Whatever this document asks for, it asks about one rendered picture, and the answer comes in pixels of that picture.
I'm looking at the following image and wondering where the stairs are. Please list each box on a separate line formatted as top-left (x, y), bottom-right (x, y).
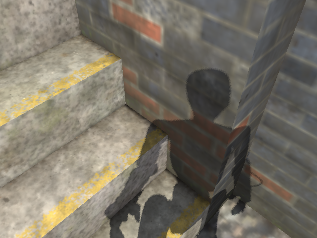
top-left (0, 0), bottom-right (210, 238)

